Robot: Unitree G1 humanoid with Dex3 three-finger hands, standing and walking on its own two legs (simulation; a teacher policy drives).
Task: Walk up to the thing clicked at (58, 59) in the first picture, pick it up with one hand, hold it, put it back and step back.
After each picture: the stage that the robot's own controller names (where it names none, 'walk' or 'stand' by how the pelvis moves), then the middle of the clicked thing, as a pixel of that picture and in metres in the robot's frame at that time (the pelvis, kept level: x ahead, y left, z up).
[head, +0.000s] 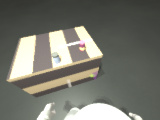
stand; (56, 58) +0.54 +0.38 -0.10
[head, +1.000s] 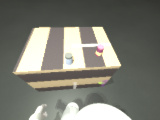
walk; (69, 59) +0.49 +0.21 -0.08
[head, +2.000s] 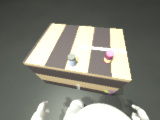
stand; (72, 60) +0.46 +0.20 -0.07
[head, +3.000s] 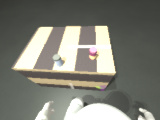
stand; (58, 60) +0.45 +0.33 -0.07
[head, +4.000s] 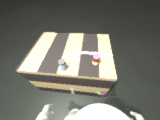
stand; (62, 65) +0.45 +0.29 -0.10
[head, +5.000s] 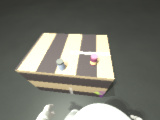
stand; (61, 64) +0.46 +0.31 -0.10
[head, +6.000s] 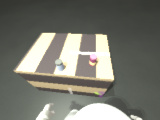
stand; (60, 65) +0.45 +0.31 -0.10
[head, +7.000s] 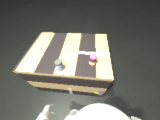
stand; (59, 65) +0.45 +0.31 -0.10
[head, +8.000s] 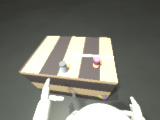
rise first; (63, 67) +0.44 +0.30 -0.10
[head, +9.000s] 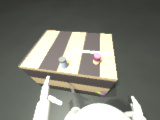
go down; (63, 62) +0.47 +0.30 -0.10
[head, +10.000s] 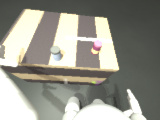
go down; (56, 54) +0.46 +0.26 -0.03
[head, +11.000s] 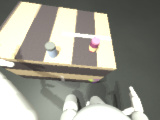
approach; (51, 50) +0.47 +0.28 -0.02
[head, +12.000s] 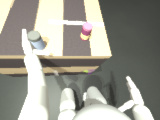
close; (37, 41) +0.50 +0.30 +0.03
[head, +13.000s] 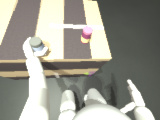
lift; (38, 46) +0.47 +0.29 +0.02
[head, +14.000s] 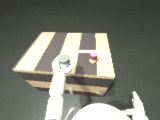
lift; (65, 64) +0.33 +0.18 +0.11
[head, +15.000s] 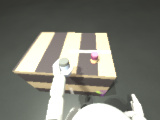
hold; (65, 67) +0.33 +0.19 +0.08
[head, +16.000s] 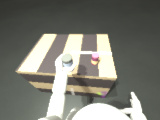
hold; (68, 63) +0.34 +0.17 +0.11
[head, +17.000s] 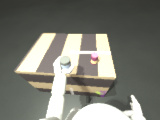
hold; (66, 65) +0.34 +0.18 +0.09
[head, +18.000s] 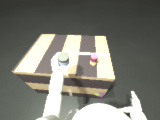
crouch; (64, 62) +0.34 +0.19 +0.12
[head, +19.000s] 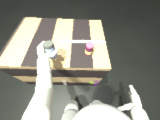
lower; (50, 50) +0.45 +0.26 +0.06
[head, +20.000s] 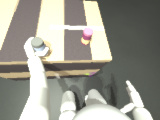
lower; (40, 47) +0.47 +0.29 +0.01
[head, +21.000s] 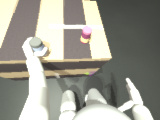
lower; (38, 47) +0.48 +0.29 +0.02
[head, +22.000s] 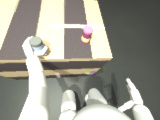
lower; (38, 46) +0.48 +0.29 +0.02
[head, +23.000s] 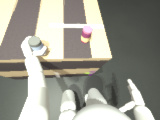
lower; (37, 46) +0.48 +0.30 +0.02
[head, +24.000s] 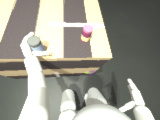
open; (37, 46) +0.47 +0.30 +0.02
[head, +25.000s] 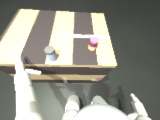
sink last; (51, 54) +0.45 +0.29 -0.01
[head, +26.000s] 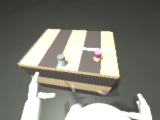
stand; (62, 60) +0.47 +0.30 -0.04
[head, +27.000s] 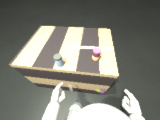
stand; (58, 60) +0.45 +0.30 -0.03
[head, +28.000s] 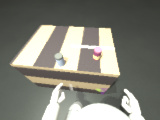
stand; (60, 60) +0.45 +0.29 -0.03
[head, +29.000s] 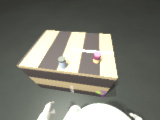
stand; (62, 62) +0.47 +0.28 -0.08
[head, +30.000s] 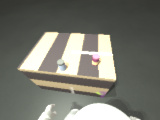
stand; (61, 65) +0.45 +0.30 -0.10
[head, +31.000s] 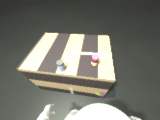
stand; (61, 65) +0.45 +0.30 -0.10
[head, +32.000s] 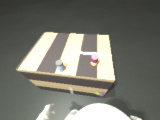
stand; (60, 66) +0.44 +0.31 -0.10
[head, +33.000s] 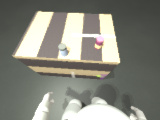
walk; (63, 50) +0.52 +0.26 -0.09
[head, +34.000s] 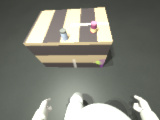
walk; (64, 34) +0.74 +0.34 -0.07
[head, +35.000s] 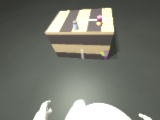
stand; (75, 25) +1.07 +0.30 -0.08
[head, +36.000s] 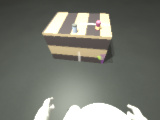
stand; (74, 28) +1.05 +0.28 -0.09
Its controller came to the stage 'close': yes
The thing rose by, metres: 0.23
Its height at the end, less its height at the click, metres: +0.00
